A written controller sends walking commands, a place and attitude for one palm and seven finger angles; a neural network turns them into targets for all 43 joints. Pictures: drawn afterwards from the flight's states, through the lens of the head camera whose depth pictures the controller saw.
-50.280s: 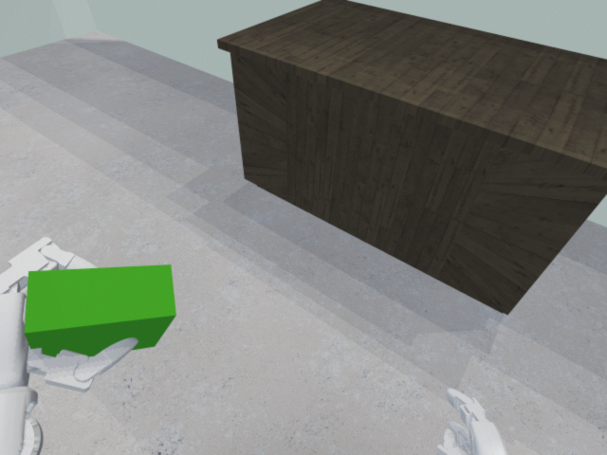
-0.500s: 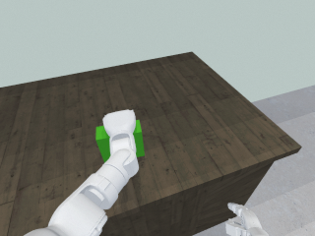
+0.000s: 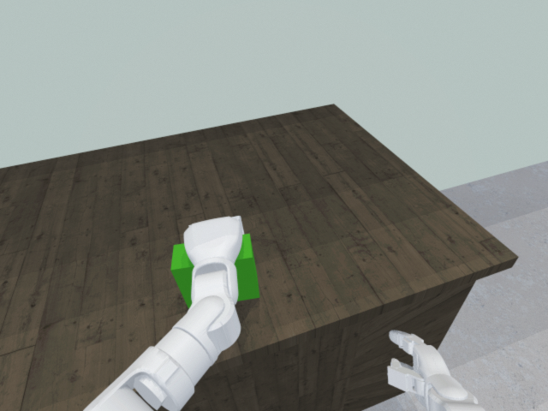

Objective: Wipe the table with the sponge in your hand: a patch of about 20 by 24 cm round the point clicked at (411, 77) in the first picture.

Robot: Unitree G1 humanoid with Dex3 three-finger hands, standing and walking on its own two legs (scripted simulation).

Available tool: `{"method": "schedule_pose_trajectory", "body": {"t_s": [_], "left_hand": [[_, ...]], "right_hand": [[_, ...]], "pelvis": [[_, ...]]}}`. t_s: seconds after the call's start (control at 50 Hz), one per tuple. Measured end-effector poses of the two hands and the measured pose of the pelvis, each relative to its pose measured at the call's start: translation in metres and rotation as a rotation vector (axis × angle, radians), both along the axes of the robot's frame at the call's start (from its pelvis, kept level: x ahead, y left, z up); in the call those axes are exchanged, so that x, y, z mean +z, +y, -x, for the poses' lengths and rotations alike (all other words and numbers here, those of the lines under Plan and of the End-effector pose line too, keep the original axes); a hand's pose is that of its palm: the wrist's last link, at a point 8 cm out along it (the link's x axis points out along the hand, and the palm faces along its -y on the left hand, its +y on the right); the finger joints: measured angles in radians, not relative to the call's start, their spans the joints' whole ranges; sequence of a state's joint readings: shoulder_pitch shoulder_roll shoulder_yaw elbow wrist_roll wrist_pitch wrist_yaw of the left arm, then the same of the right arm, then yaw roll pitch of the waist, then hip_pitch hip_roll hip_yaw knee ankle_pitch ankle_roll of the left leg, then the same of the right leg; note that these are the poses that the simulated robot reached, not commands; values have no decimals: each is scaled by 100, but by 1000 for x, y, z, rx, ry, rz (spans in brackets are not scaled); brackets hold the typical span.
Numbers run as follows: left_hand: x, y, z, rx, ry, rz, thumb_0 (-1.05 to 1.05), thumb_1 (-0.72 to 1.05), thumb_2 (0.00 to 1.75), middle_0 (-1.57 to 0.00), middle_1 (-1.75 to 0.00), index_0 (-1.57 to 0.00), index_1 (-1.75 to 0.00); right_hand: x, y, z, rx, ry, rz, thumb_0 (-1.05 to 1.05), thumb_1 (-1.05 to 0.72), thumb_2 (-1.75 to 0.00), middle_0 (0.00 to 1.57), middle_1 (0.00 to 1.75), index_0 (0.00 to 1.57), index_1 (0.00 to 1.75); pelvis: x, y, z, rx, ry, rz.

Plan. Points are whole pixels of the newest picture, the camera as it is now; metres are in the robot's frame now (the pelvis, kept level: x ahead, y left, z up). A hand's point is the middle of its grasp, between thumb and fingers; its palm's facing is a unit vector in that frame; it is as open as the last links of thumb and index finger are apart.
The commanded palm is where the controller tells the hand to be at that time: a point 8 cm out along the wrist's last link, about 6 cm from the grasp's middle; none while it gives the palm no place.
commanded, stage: wipe back along the third lane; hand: left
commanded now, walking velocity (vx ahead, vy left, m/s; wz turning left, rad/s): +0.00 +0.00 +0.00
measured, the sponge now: (220, 278) +0.33 +0.14 +0.02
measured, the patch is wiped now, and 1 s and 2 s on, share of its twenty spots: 0.90 0.90 0.90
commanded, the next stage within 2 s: slide back across to the middle lane in 0.22 s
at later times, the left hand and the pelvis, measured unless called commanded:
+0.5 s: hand (222, 274) +0.31 +0.12 +0.07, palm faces +0.06 -0.16 -0.99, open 9.6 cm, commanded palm +0.26 +0.13 +0.12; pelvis -0.01 -0.01 +0.00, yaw -1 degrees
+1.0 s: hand (190, 286) +0.28 +0.16 +0.07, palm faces +0.07 -0.22 -0.97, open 9.6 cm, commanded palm +0.23 +0.17 +0.13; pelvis -0.01 -0.01 +0.00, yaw -2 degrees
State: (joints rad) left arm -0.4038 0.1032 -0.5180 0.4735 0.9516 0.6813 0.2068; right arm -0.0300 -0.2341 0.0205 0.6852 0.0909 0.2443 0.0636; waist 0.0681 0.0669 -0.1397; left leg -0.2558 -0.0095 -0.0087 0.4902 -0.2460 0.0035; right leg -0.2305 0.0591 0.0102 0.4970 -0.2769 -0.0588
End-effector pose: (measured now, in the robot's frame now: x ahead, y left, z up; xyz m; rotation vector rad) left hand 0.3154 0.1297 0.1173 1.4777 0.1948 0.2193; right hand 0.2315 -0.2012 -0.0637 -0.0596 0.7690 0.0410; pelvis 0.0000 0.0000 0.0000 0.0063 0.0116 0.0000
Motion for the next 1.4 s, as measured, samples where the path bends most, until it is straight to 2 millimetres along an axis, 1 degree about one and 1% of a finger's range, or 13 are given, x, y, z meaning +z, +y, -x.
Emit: {"method": "schedule_pose_trajectory", "body": {"t_s": [0.16, 0.32, 0.42, 0.56, 0.72, 0.9, 1.1, 1.18, 1.3, 1.4], "left_hand": [[-1, -6, 10, 1, 3, -5, 2, -45, 106, -72, -145, -76, -140], [-2, -11, 22, -13, -14, 0, 2, -45, 106, -72, -145, -76, -140], [0, -9, 27, -18, -22, 35, 2, -45, 106, -72, -145, -76, -140], [6, 1, 37, -15, -38, 104, 2, -46, 106, -73, -144, -77, -139], [9, 12, 48, -21, -35, 133, 1, -46, 106, -74, -143, -78, -138], [10, 28, 56, 4, -37, 146, 0, -47, 106, -75, -142, -79, -137], [10, 48, 70, 48, -30, 131, 0, -47, 106, -75, -142, -79, -137], [7, 49, 70, 48, -13, 107, -1, -47, 106, -75, -142, -79, -136], [4, 49, 58, 46, 8, 49, -1, -48, 106, -76, -141, -80, -135], [3, 54, 50, 78, 10, 28, -2, -48, 106, -77, -140, -80, -135]], "right_hand": [[0, 2, 4, 13, -16, -17, 1, -90, -90, 20, 30, 20, 30], [-2, 0, 9, 19, -15, -28, 1, -90, -90, 20, 30, 20, 30], [0, -4, 9, 14, -24, -26, 2, -90, -90, 20, 30, 20, 30], [7, -10, 4, 3, -55, -6, 2, -90, -90, 20, 30, 20, 30], [14, -15, -2, -7, -86, 17, 2, -90, -90, 20, 30, 20, 30], [12, -15, -1, -12, -84, 27, 1, -90, -90, 20, 30, 20, 30], [7, -14, 3, -14, -80, 31, 2, -90, -90, 20, 30, 20, 30], [6, -14, 5, -12, -81, 43, 2, -90, -90, 20, 30, 20, 30], [3, -12, 8, -18, -81, 46, 2, -90, -90, 20, 30, 20, 30], [-1, -12, 14, -26, -70, 42, 2, -90, -90, 20, 30, 20, 30]], "pelvis": [[-1, -2, 7, 2, -11, -3], [-1, -4, 8, 1, -23, -4], [-1, -6, 8, -6, -32, -6], [0, -8, 7, -16, -50, -6], [1, -9, 7, -23, -62, -5], [2, -9, 6, -29, -63, -5], [2, -8, 7, -28, -71, -4], [2, -7, 10, -20, -71, -4], [1, -7, 14, -15, -59, -6], [1, -8, 15, -15, -48, -8]]}}
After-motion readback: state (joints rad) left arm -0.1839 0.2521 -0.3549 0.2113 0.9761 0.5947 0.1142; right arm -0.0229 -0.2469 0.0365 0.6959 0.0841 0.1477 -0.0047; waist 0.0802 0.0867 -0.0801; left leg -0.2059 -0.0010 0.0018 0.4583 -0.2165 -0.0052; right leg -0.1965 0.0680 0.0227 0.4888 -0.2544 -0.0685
